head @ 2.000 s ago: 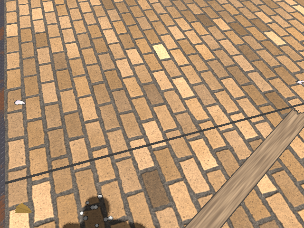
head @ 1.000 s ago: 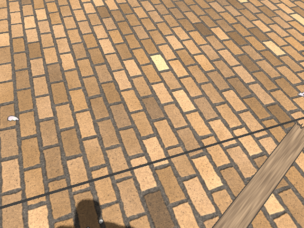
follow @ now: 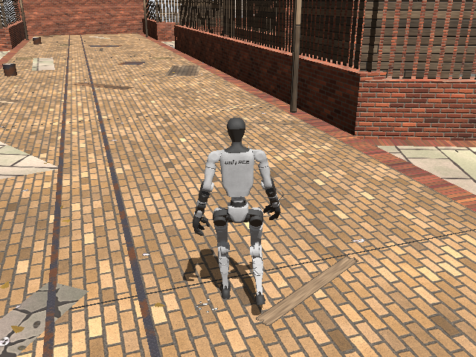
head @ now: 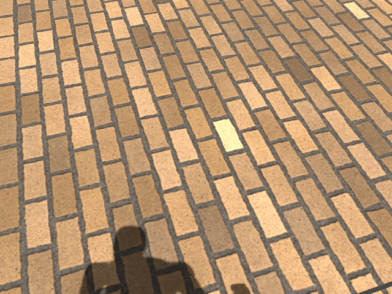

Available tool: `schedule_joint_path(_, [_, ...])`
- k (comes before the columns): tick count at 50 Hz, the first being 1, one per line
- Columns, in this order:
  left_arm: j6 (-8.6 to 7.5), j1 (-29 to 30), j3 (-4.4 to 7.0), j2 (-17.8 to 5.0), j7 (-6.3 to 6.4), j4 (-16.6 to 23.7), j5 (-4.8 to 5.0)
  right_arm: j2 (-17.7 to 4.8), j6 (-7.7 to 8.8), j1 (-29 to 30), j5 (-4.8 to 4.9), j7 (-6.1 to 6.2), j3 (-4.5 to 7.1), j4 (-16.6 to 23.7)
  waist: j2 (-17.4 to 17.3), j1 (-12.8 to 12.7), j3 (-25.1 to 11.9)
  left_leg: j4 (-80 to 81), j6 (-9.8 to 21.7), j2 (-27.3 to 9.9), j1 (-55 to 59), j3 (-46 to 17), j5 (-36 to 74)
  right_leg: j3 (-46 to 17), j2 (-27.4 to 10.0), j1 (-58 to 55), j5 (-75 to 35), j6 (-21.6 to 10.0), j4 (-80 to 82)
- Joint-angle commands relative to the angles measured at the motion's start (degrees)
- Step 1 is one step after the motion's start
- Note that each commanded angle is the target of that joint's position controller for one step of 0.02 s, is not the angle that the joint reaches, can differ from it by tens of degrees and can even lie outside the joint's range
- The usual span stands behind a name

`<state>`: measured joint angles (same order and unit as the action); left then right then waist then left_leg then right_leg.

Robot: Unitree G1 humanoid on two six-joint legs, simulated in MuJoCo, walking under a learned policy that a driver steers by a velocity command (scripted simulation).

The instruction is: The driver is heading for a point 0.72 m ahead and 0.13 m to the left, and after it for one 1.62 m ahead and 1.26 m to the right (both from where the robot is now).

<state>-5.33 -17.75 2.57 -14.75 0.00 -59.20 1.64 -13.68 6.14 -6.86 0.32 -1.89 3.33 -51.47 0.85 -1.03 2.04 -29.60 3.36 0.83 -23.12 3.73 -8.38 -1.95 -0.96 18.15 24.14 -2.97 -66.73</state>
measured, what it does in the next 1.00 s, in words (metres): walks ahead, turning left: right foot, then left foot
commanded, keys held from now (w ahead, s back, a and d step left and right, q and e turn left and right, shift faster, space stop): w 0.38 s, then w+q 0.58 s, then e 0.04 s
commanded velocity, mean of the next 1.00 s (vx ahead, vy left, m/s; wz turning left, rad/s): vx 0.50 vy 0.00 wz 0.23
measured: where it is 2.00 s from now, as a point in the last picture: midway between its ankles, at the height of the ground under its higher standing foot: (192, 203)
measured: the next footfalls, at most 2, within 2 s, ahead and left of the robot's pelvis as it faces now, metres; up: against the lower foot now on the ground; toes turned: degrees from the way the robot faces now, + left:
right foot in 0.44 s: +0.43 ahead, -0.16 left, +0.00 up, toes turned -3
left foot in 1.00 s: +0.69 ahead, +0.12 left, +0.00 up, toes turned +21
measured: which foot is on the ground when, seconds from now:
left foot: down 0.00-0.46, up 0.48-0.98, down 1.00-1.00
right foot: up 0.00-0.42, down 0.44-1.00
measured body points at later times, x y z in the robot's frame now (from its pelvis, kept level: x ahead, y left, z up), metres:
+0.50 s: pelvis +0.28 -0.06 -0.01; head +0.32 -0.07 +0.44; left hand +0.47 +0.19 -0.11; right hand +0.26 -0.32 -0.16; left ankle +0.10 +0.08 -0.68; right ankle +0.39 -0.15 -0.73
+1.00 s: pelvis +0.56 -0.01 -0.01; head +0.59 +0.00 +0.43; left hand +0.48 +0.25 -0.16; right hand +0.81 -0.19 -0.11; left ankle +0.66 +0.10 -0.73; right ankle +0.39 -0.16 -0.72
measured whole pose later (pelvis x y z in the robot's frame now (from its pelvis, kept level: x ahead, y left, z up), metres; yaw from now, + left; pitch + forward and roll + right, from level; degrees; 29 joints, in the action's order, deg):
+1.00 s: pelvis +0.56 -0.01 -0.01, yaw +16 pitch +2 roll -2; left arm -2.8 -18.8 4.4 -14.3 1.8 -57.3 0.6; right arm -13.2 2.2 -2.5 1.3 -3.4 4.2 -45.2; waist -1.1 -2.4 2.1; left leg -34.1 7.4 -1.3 -30.0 5.1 -5.9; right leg 17.9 -3.2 -6.2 27.1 2.2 -23.8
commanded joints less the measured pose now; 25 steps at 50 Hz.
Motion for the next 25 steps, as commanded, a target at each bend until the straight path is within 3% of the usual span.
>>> schedule_joint_path(1, [-0.97, 1.91, 1.68, -5.59, 0.48, 4.24, -0.26, -5.23, 0.7, -4.3, -1.13, -0.01, 0.93, 0.88, -4.39, 1.28, -6.03, 16.91, 9.35, -15.53, 18.56, -19.94, 7.49, -2.67, -6.97, 17.42, -7.25, -0.8, -2.43])
schedule_joint_path(3, [0.4, 0.48, 1.58, -3.26, 0.53, 3.85, -0.3, -4.93, 0.78, -5.34, -0.8, -0.03, 0.84, -0.05, -4.87, -0.04, -4.75, 19.66, 9.86, -14.22, 15.18, -16.32, 8.66, -2.05, -7.61, 15.5, -8.29, -0.29, 1.41])
schedule_joint_path(6, [1.16, 5.77, 1.79, -3.38, 0.7, 5.85, -1.03, -7.63, 0.7, -8.11, -0.65, 1.05, 1.48, -1.22, -3.66, 0.37, -1.73, 22.39, 10.54, -14.33, 14.52, -13.46, 10.48, -1.43, -8.3, 20.62, -14.42, 1.42, 9.28])
schedule_joint_path(8, [1.06, 9.74, 1.83, -3.17, 0.5, 7.19, -1.36, -7.82, 0.27, -9.78, -0.51, 1.72, 1.48, -1.81, -3.63, 1.22, -0.72, 23.11, 9.76, -13.53, 15.46, -11.31, 10.67, -1.05, -8.03, 22.65, -20.71, 2.22, 15.99])
schedule_joint_path(12, [0.57, 17.49, 1.23, -2.04, -0.23, 9.23, -1.01, -8.32, -0.07, -13.02, 0.06, 2.3, 1.5, -3.03, -4.21, 3.5, 1.1, 23.84, 7.87, -11.41, 15.82, -6.76, 9.17, 1.57, -5.48, 19.45, -30.02, 2.38, 28.9])
schedule_joint_path(16, [0.22, 23.13, 0.81, -2.38, -1.31, 11.4, -0.52, -8.75, -0.88, -16.68, 0.5, 2.46, 1.85, -5.17, -4.41, 5.02, 3.11, 21.55, 7.62, -14.09, 22.58, -6.61, 9.2, 1.7, -4.39, 20.57, -28.21, 1.37, 34.66])
schedule_joint_path(19, [-0.37, 22.48, 1.22, -4.09, -2.19, 12.2, -0.37, -9.72, -1.74, -16.1, 0.74, 2.83, 2.46, -5.67, -5.32, 3.19, 2.25, 17.33, 6.36, -16.49, 27.41, -7.12, 15.48, 1.96, -3.42, 17.91, -22.17, -0.76, 37.16])
schedule_joint_path(20, [-0.59, 19.89, 1.81, -5.27, -2.2, 11.74, -0.44, -10.04, -2.0, -15.34, 0.8, 2.85, 2.57, -5.5, -5.99, 1.49, 0.62, 13.97, 5.76, -16.21, 27.17, -7.31, 22.89, 2.93, -1.98, 12.59, -20.24, -1.5, 37.78])
schedule_joint_path(21, [-0.76, 13.43, 2.88, -6.92, -2.03, 9.95, -0.61, -9.78, -2.31, -14.0, 0.91, 2.84, 2.4, -5.19, -6.07, -2.24, -2.96, 6.76, 4.71, -14.29, 25.76, -6.21, 31.39, 4.48, 0.01, 3.3, -20.07, -2.57, 39.04])
schedule_joint_path(22, [-0.86, 2.57, 4.44, -10.2, -1.55, 6.81, -0.93, -8.05, -2.45, -13.48, 0.53, 2.8, 1.64, -4.43, -4.6, -6.55, -9.87, -5.84, 2.94, -10.85, 18.77, -4.36, 29.85, 2.57, -1.68, -12.78, -21.28, -4.5, 37.34])
schedule_joint_path(23, [-0.75, -6.46, 5.87, -15.9, -0.97, 5.28, -2.09, -3.23, -1.9, -18.31, -0.23, 2.45, 0.14, -3.06, 5.85, -6.27, -19.67, -28.32, -0.79, -3.64, -1.98, -1.16, 8.52, -17.52, -16.77, -36.33, -17.41, -11.02, 37.42])
schedule_joint_path(24, [-0.38, -8.01, 5.11, -14.09, -1.08, 4.74, -1.55, -0.71, -0.68, -20.32, 0.64, 2.22, -0.72, -3.75, 15.27, -5.71, -25.88, -42.0, -1.93, 2.48, -14.02, -7.19, -24.65, -38.24, -23.94, -42.95, -8.86, -15.46, 47.37])
schedule_joint_path(25, [-0.55, -4.44, 3.81, -10.02, -1.01, 5.25, -1.18, -6.99, 0.12, -15.73, 2.31, 2.14, 1.04, -3.07, 10.08, -6.06, -18.75, -47.59, -0.88, -1.04, -19.42, -11.94, -23.24, -33.12, -21.88, -36.86, -4.05, -12.47, 49.25])
Keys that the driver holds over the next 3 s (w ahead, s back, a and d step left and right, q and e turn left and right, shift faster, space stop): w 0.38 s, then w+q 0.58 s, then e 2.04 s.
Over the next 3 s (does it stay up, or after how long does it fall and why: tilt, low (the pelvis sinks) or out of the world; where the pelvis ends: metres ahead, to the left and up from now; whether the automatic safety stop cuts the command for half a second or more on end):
stays up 0.77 0.01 0.01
